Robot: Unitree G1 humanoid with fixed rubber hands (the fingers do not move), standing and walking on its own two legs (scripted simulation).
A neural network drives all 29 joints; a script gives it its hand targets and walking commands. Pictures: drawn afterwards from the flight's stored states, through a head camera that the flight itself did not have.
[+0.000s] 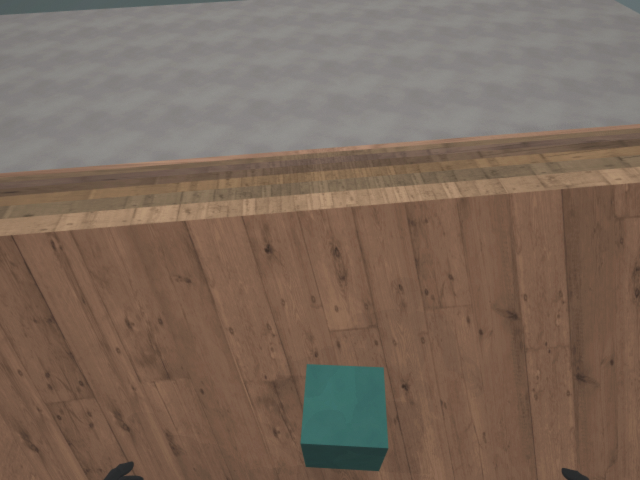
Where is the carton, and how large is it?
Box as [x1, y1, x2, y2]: [300, 364, 387, 470]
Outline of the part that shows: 307,364 300,443 306,466 378,470 387,449 383,367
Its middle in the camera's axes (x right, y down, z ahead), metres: +0.07 +0.49 +1.08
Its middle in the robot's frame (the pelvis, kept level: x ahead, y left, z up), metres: +0.40 -0.02 -0.66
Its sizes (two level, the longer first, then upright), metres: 0.210 0.200 0.250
